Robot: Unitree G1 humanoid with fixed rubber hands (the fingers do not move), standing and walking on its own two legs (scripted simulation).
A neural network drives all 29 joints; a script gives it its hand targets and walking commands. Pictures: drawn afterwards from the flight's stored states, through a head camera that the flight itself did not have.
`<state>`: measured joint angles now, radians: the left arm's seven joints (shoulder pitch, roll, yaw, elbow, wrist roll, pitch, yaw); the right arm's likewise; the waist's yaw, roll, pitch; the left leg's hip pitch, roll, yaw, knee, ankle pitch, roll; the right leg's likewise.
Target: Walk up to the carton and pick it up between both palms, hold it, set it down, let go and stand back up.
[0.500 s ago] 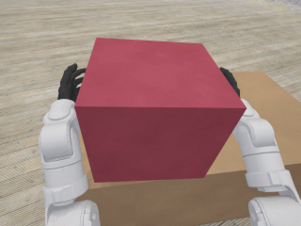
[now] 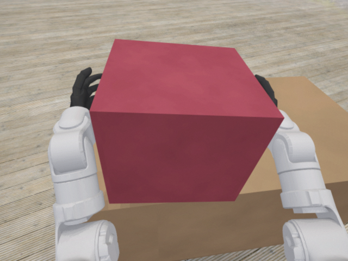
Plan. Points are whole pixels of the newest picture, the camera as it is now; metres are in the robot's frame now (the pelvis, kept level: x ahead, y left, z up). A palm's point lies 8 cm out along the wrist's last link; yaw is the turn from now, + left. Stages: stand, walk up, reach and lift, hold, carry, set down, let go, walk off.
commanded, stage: hold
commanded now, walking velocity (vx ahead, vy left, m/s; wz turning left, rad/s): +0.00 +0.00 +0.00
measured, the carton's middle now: (175, 121) +0.37 +0.01 +0.16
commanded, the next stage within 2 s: none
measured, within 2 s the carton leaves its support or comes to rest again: neither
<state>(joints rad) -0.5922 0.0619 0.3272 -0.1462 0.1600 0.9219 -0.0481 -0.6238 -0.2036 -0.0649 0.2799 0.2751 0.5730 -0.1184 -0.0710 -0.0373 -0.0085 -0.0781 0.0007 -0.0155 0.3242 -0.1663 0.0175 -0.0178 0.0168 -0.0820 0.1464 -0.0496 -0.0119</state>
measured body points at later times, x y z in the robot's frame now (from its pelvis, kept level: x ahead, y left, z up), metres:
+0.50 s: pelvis +0.01 -0.01 +0.00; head -0.03 +0.02 +0.45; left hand +0.36 +0.19 +0.22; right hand +0.37 -0.19 +0.20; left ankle +0.01 +0.10 -0.75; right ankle +0.03 -0.11 -0.75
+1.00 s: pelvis +0.01 +0.00 +0.00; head -0.03 +0.03 +0.45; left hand +0.37 +0.20 +0.22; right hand +0.38 -0.18 +0.20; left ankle +0.01 +0.10 -0.75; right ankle +0.03 -0.11 -0.75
